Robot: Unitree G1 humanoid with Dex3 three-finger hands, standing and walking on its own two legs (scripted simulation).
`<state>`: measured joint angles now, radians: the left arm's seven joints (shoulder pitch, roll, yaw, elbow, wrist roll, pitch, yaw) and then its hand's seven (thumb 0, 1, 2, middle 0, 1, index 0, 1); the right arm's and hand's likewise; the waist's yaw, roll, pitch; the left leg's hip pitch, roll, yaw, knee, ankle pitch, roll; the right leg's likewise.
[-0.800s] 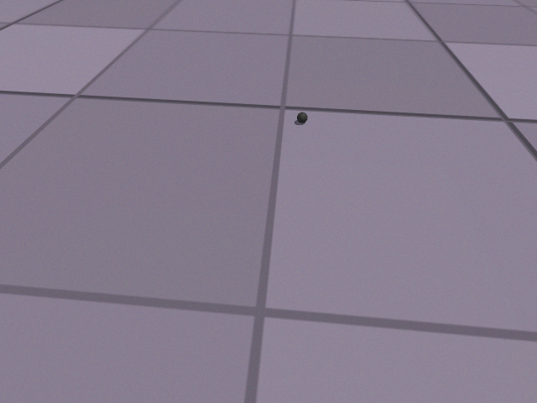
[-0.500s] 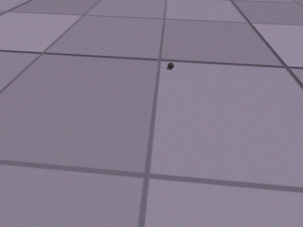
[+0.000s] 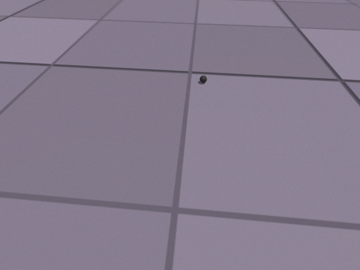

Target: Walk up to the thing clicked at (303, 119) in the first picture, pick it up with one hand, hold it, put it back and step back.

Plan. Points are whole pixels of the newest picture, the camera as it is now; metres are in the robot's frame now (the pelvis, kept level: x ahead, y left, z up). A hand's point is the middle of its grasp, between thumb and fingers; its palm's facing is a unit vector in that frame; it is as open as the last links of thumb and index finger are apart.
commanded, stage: stand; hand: left
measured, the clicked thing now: (203, 79) +2.13 -0.28 -0.74
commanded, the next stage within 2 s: walk up in 0.32 s
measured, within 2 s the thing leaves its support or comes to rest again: neither
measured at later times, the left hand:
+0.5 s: hand out of the picture +0.11 +0.26 -0.14, palm faces -0.10 -0.93 -0.35, open 7.3 cm
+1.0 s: hand (143, 241) +0.26 +0.11 -0.15, palm faces -0.13 -0.93 -0.34, open 7.3 cm
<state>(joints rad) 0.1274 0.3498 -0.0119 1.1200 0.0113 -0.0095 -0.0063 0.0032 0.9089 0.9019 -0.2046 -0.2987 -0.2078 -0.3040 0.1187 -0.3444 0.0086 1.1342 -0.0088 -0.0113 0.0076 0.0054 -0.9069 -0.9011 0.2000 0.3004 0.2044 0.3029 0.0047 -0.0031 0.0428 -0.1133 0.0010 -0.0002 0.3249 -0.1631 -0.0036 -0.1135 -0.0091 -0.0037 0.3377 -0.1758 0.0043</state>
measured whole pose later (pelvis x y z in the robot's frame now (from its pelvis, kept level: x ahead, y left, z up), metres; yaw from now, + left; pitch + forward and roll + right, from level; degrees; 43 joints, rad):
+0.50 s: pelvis +0.02 -0.02 +0.00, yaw -4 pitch -1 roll +1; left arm 0.19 0.43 0.06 1.04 0.04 0.01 -0.10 0.01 0.91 0.90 -0.21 -0.30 -0.21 -0.30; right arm 0.20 -0.39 -0.08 1.03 -0.05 -0.08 0.05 0.00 -0.90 -0.90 0.20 0.30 0.21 0.30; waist -0.01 0.00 0.01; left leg -0.09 0.04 0.06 0.32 -0.27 0.03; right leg -0.42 -0.05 0.01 0.82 -0.41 -0.01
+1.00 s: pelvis +0.24 -0.16 -0.01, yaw -11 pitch -2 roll -1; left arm 0.39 0.39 0.05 0.99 0.00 -0.08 -0.07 0.01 0.90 0.90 -0.21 -0.30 -0.21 -0.30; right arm 0.14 -0.40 -0.05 0.93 -0.03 -0.04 0.12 0.01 -0.91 -0.90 0.20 0.30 0.20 0.30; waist 0.08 0.04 0.04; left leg -0.60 0.13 0.02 0.78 -0.14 -0.02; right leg 0.02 0.05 -0.07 0.33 -0.32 -0.05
